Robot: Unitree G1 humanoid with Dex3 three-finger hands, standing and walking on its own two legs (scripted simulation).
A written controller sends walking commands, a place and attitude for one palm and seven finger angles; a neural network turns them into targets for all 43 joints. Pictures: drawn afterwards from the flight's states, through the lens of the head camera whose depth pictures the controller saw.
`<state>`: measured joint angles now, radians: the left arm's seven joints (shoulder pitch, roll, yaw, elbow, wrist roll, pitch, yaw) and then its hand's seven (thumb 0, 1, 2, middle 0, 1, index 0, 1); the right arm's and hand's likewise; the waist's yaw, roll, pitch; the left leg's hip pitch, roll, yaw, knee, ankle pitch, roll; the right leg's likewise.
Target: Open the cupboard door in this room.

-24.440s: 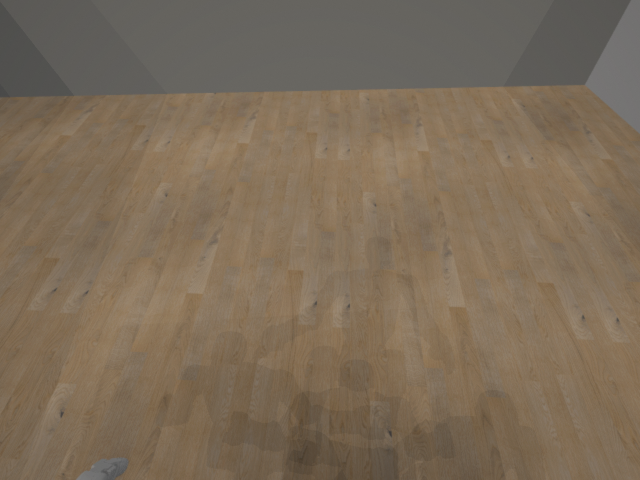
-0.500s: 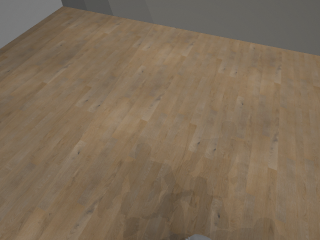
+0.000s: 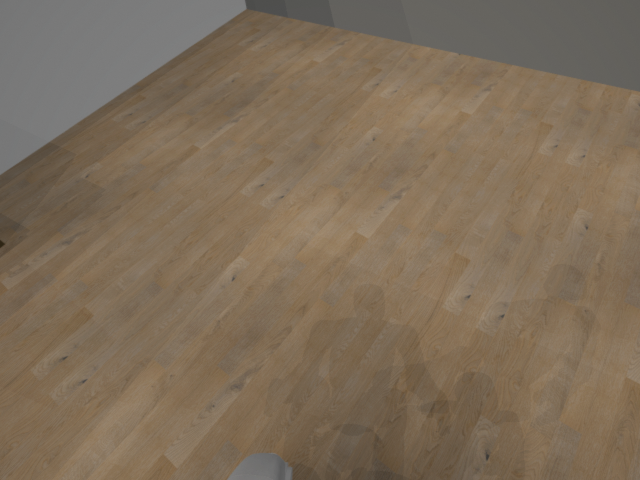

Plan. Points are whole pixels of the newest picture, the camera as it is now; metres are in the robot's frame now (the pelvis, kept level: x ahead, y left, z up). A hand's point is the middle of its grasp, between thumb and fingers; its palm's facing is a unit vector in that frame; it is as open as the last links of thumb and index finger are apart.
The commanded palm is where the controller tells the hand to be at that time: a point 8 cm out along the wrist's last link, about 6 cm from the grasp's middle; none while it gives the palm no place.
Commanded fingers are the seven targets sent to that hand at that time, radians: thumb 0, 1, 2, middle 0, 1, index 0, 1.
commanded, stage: turn or walk to find it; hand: left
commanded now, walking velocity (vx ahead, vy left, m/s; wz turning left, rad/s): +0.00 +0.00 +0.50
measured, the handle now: out of the picture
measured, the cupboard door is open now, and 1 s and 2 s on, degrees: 0 0 0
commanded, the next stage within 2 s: none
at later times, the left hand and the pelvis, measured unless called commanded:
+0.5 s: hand out of the picture +0.02 +0.28 -0.16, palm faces +0.26 -0.93 -0.25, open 7.4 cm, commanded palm none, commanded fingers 0.00 0.90 0.90 -0.20 -0.30 -0.20 -0.30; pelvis -0.01 +0.05 +0.00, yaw +14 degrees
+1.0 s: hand out of the picture -0.06 +0.19 -0.15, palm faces +0.50 -0.83 -0.26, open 7.4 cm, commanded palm none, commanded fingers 0.00 0.90 0.90 -0.20 -0.30 -0.20 -0.30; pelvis -0.01 +0.00 +0.00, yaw +30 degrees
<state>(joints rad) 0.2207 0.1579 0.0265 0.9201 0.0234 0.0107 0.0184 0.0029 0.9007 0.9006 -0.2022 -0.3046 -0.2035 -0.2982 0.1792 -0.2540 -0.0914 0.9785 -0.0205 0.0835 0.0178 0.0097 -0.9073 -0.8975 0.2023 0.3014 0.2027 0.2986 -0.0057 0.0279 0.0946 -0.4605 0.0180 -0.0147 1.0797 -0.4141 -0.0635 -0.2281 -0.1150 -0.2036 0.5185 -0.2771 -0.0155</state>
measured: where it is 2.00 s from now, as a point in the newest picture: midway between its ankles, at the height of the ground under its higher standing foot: outside the picture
